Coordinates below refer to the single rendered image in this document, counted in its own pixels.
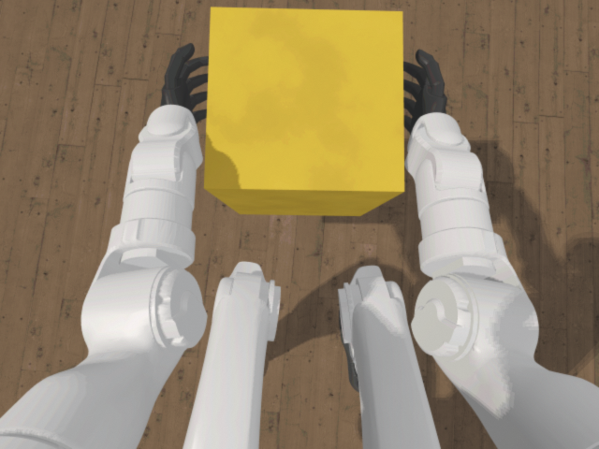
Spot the carton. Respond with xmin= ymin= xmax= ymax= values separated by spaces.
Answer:
xmin=204 ymin=7 xmax=404 ymax=216

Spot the robot right hand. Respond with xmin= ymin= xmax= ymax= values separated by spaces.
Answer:
xmin=403 ymin=50 xmax=447 ymax=135

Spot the robot left upper arm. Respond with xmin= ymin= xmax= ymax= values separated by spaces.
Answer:
xmin=0 ymin=266 xmax=207 ymax=449

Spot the robot left forearm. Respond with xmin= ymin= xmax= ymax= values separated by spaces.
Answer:
xmin=81 ymin=105 xmax=203 ymax=337

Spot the left robot thigh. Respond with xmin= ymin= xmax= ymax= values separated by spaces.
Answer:
xmin=183 ymin=272 xmax=281 ymax=449

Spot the robot right foot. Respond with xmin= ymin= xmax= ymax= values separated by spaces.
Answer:
xmin=339 ymin=310 xmax=359 ymax=392

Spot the robot left hand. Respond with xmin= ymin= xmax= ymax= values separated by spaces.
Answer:
xmin=160 ymin=43 xmax=209 ymax=123

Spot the robot right upper arm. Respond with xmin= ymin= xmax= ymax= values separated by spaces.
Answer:
xmin=411 ymin=273 xmax=599 ymax=449

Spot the robot right forearm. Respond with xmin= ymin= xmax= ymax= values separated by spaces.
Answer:
xmin=404 ymin=112 xmax=527 ymax=296

